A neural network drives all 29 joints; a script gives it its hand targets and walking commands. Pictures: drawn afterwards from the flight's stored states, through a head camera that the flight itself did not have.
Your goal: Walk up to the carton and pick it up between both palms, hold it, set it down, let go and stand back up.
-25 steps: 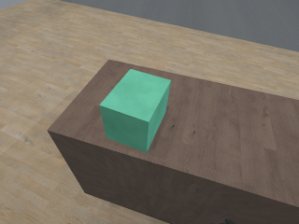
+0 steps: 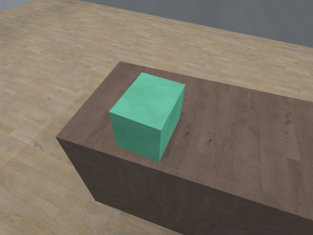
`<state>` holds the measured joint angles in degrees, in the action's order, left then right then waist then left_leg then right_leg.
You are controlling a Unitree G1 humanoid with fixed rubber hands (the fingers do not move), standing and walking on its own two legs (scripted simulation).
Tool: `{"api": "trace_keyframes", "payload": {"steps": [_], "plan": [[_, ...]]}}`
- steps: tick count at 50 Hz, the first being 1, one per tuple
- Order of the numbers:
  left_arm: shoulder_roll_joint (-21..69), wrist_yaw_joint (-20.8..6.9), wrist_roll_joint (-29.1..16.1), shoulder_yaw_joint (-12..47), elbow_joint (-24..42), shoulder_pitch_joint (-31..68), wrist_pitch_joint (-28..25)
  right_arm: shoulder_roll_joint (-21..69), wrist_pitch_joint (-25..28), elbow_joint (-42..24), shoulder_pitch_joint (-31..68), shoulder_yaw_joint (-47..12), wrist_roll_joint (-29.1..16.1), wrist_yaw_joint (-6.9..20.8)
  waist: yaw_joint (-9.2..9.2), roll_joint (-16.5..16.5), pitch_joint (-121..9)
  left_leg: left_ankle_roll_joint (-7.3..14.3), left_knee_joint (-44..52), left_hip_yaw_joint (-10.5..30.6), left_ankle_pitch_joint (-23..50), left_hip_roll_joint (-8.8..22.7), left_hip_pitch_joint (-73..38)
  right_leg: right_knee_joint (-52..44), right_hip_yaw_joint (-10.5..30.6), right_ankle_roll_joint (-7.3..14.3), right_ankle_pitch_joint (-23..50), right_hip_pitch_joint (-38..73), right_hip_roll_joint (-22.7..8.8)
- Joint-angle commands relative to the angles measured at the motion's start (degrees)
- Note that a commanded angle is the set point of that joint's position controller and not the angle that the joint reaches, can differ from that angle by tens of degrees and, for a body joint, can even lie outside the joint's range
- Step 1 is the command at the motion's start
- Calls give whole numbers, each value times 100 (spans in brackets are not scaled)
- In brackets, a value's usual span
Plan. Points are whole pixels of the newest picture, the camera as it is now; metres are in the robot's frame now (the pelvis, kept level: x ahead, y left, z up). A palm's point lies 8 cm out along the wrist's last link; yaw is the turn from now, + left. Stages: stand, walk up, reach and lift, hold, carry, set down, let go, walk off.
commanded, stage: walk up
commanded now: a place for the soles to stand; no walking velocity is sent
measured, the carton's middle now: (150, 115) +0.49 +0.01 -0.01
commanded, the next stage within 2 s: none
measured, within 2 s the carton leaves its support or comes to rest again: neither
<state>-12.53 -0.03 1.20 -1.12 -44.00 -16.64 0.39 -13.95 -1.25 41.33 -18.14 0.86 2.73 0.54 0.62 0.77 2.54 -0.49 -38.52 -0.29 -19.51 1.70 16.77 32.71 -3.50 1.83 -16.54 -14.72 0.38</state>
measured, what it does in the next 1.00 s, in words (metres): steps to the left, turning right: left foot, then right foot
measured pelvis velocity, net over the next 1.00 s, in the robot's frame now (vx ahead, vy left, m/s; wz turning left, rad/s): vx -0.04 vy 0.24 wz -0.50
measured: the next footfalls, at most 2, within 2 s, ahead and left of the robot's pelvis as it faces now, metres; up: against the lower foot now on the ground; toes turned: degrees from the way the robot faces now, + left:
left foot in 0.38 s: +0.11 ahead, +0.31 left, +0.00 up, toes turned -6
right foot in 0.98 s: -0.05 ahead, +0.09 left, +0.00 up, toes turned -29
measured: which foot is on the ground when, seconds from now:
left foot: up 0.00-0.36, down 0.38-1.00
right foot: down 0.00-0.38, up 0.40-0.96, down 0.98-1.00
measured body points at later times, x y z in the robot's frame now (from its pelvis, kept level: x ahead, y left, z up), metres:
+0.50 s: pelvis -0.02 +0.20 -0.04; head +0.04 +0.21 +0.40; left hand +0.09 +0.49 -0.16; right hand +0.10 -0.05 -0.16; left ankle +0.07 +0.31 -0.73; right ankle -0.01 +0.01 -0.68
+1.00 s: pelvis -0.04 +0.24 -0.02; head -0.05 +0.24 +0.43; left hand +0.15 +0.43 -0.14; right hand -0.16 -0.02 -0.15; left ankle +0.07 +0.31 -0.72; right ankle -0.08 +0.11 -0.73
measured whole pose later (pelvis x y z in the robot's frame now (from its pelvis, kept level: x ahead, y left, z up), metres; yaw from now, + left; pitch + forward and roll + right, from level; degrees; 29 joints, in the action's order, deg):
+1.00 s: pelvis -0.04 +0.24 -0.02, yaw -29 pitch -4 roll +1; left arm -13.4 -2.4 0.5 -5.0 -45.2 -18.2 1.5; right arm -15.8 -2.0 46.1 -22.8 2.5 3.2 -1.6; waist -1.8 -0.6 2.7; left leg 1.5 -45.0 -19.2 -25.8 12.0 20.5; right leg 42.7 0.7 1.6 -22.3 -18.3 -1.4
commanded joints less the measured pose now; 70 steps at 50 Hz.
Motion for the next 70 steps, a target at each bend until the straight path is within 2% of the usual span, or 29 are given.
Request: {"api": "trace_keyframes", "payload": {"steps": [1,5,11,14,17,18,19,20,21,22,25,31,37,45,47,48,49,50,51,52,55,61,63,64,65,66,67,68,70], "plan": [[-1719,653,308,-622,192,-1624,-232,-722,-289,-927,795,338,427,95,207,9,166,-6,-2293,375,-915,254,2390,-1170,3644,1107,1937,1463,-2635],[-1363,694,318,-599,536,-961,-251,-690,-408,-1060,1087,346,277,207,-36,-398,176,-97,-2827,548,-64,402,2094,-1215,2658,928,1362,741,-1804],[-1476,663,374,-730,757,-860,-360,-721,-495,-1149,1467,387,190,265,9,-1342,18,-167,-2560,788,-408,679,2082,-925,2751,1283,1309,575,-1935],[-1571,632,389,-793,837,-898,-352,-718,-445,-1167,1647,396,153,269,56,-1339,-187,-80,-1983,715,-495,622,1555,-598,2631,1167,1389,252,-1788],[-1715,503,301,-780,1229,-91,-223,-710,-301,-881,916,447,-39,315,-344,-1704,-408,86,-541,333,-151,267,-330,-37,1940,722,780,-1055,-1226],[-1601,462,248,-729,1364,175,-146,-842,-206,-580,115,517,-73,314,-771,-1109,-676,142,308,161,560,130,-1625,813,1512,410,42,-1950,-765],[-1121,408,186,-578,1464,-31,-82,-1245,-110,-365,-413,650,-70,290,-959,148,-929,241,713,482,448,340,-2169,2128,958,105,-1289,-2466,10],[-639,363,97,-430,1652,-260,-52,-1764,-49,-489,-203,713,-42,205,-765,1584,-864,633,1469,2707,-288,1744,-1626,3416,782,-280,-2639,-3140,540],[-850,433,0,-529,1522,-452,5,-2201,-89,-611,401,798,-152,86,-693,1562,-972,1410,2325,3824,-1521,2328,-610,4129,1035,-346,-2496,-2720,349],[-1113,434,-25,-606,1491,-391,18,-2261,-81,-709,986,779,-143,7,-579,1587,-696,1758,2613,4209,-2071,2546,-56,4556,1121,-318,-2310,-2527,85],[-1218,361,-43,-718,922,-824,22,-1378,-31,-677,1297,553,-31,-121,-175,872,-191,1355,1580,2398,-244,1934,-395,4522,1282,-314,-1534,-2561,-104],[-1177,99,155,-688,940,-379,319,-944,284,-296,676,400,-39,-277,-251,608,73,1450,1886,2530,-1441,2403,-753,4434,1317,-429,-975,-2812,-136],[-1052,-134,167,-672,852,-92,422,-1108,427,-142,113,393,-5,-427,-258,593,253,937,2447,1737,-2369,2351,-751,3540,1177,-406,-982,-2679,-185],[-918,-241,-122,-662,398,-473,108,-1435,222,-258,382,462,81,-307,18,1372,118,755,2561,-394,-2927,2004,897,1511,36,-72,-1276,-259,-88],[-945,-197,-117,-718,125,-1078,-4,-1330,116,-265,325,422,93,-269,346,599,-106,505,1734,-878,-3340,1795,1643,714,-149,84,-607,944,98],[-1059,-148,-85,-763,-27,-1377,-40,-1139,62,-296,228,373,75,-236,490,134,-223,316,1035,-1034,-3592,1599,2015,471,95,206,-708,1375,139],[-1292,-89,-26,-817,-92,-1462,-58,-889,21,-377,166,290,-17,-166,594,-722,-105,58,-164,-1271,-3489,1222,2520,-250,1296,494,-1732,1292,-385],[-1709,-2,16,-882,-57,-1348,-42,-549,5,-592,110,205,-174,-78,627,-1951,131,-233,-2254,-1360,-2641,376,2890,-1594,3974,1162,-4023,510,-1514],[-1863,129,55,-890,77,-808,-11,-871,-45,-718,143,342,-117,-62,428,-931,746,-174,-2927,-246,-1760,422,2818,-2298,4896,1678,-4723,-576,-1948],[-1765,214,53,-864,134,-481,-37,-1046,-75,-726,111,394,-140,-17,312,-550,974,-189,-2963,-135,-1428,528,2621,-2443,4696,1761,-4718,-956,-1967],[-1400,237,155,-664,185,10,-95,-909,72,-484,-596,400,-88,59,-5,-1030,604,-67,-2694,-151,-748,407,2264,-1991,3107,1241,-3433,-444,-1386],[-1174,113,126,-540,184,245,-91,-878,183,-562,-801,462,-130,-10,-75,-1382,809,36,-937,170,-632,380,836,-1412,2400,1028,-2578,-1322,-1332],[-1051,85,119,-449,278,565,-15,-672,312,-353,-1529,485,-120,-62,-494,-1032,517,117,498,-158,493,69,-791,-254,1599,632,-1897,-1923,-927],[-730,53,91,-315,228,247,12,-772,396,-305,-1724,512,-38,-118,-525,-286,318,69,983,98,755,103,-1262,727,1281,429,-1442,-2032,-625],[-367,3,31,-198,263,-87,24,-1172,448,-379,-1734,622,15,-191,-437,638,167,230,1552,1542,-177,973,-1407,2000,754,86,-1159,-2389,-216],[-346,-10,53,-181,353,-403,56,-1541,421,-505,-1495,672,8,-268,-187,894,308,657,2418,3534,-1465,2132,-879,2679,510,-242,-1571,-2676,115],[-794,42,52,-328,317,-327,167,-1661,319,-455,-1190,659,-57,-317,-131,592,648,1250,2809,4138,-2408,2466,0,2952,692,-308,-1744,-2370,-137],[-986,42,143,-424,332,-183,233,-1543,300,-508,-907,600,-90,-325,-98,447,862,1496,2832,4136,-2720,2555,218,3253,713,-329,-1588,-2356,-334],[-907,34,131,-399,322,0,181,-1263,334,-487,-867,450,-63,-345,-207,652,895,1343,2538,3217,-939,2176,-168,2940,817,-322,-1361,-2469,-448]]}}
